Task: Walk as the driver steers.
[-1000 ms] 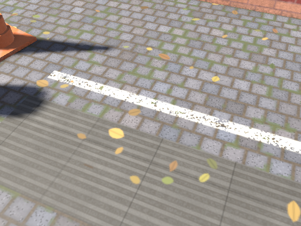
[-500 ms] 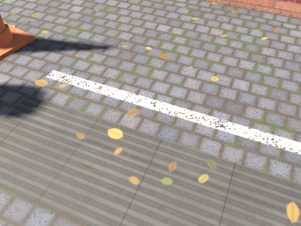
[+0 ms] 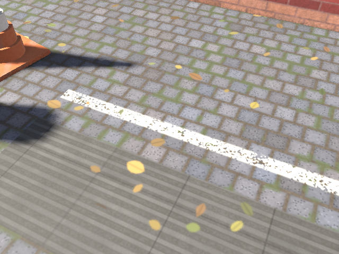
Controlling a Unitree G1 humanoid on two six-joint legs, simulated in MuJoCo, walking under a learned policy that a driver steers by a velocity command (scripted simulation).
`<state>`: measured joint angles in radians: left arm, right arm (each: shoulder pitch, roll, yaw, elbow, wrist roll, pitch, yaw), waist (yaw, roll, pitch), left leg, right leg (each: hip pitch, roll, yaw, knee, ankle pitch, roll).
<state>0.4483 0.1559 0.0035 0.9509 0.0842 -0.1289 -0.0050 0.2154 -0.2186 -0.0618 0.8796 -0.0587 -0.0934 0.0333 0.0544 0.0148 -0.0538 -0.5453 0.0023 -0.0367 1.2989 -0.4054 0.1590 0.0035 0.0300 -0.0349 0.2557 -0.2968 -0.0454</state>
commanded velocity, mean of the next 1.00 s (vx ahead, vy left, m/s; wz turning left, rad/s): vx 0.48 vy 0.00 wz -0.14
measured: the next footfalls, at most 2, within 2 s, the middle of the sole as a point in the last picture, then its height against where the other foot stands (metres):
left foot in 0.20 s outside the picture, level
right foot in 0.72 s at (209, 243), level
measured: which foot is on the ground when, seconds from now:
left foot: up 0.00-0.18, down 0.20-0.74, up 0.76-1.00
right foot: down 0.00-0.22, up 0.24-0.70, down 0.72-1.00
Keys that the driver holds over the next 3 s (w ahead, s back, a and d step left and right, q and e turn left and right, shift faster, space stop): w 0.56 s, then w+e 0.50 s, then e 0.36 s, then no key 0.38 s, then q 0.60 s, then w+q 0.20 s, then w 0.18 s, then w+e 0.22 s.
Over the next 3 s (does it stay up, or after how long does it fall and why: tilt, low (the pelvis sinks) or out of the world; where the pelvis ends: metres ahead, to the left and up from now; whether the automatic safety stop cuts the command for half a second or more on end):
stays up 0.87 -0.01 0.00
